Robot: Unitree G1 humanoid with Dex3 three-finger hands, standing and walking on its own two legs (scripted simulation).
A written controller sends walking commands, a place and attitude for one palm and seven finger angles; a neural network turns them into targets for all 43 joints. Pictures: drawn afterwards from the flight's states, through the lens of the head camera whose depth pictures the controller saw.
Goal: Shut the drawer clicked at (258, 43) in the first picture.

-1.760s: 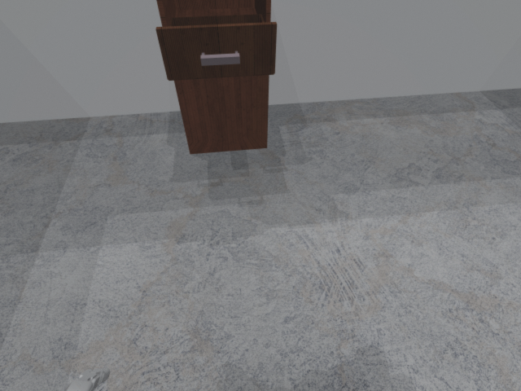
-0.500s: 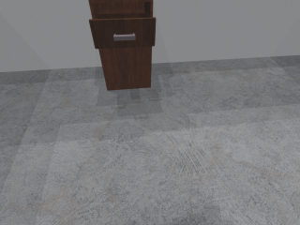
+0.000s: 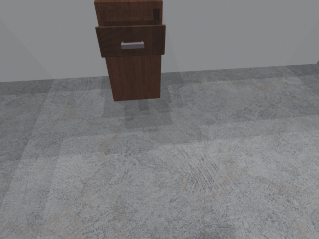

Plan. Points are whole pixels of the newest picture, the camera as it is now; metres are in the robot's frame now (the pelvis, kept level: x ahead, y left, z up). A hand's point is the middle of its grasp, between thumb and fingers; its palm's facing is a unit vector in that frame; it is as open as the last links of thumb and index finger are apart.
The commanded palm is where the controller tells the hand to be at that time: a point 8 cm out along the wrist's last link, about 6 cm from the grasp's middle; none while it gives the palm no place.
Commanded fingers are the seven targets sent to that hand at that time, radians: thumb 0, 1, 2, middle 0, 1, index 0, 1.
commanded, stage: walk to a spot facing it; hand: left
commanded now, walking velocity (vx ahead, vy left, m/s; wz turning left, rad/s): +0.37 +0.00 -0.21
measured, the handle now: (132, 44) +1.16 +0.24 -0.06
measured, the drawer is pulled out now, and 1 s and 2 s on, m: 0.30 0.30 0.30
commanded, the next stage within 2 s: turn to face it in 1.70 s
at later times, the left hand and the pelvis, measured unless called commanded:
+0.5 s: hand out of the picture +0.05 +0.21 -0.20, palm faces -0.01 -0.99 -0.12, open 7.4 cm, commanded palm none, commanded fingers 0.00 0.90 0.90 -0.20 -0.30 -0.20 -0.30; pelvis +0.15 +0.04 -0.03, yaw -6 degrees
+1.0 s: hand (125, 147) +0.50 +0.18 -0.19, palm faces -0.21 -0.96 -0.17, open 7.4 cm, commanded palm none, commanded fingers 0.00 0.90 0.90 -0.20 -0.30 -0.20 -0.30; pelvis +0.38 +0.02 -0.02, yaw -13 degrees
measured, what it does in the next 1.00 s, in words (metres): walks ahead: left foot, then right foot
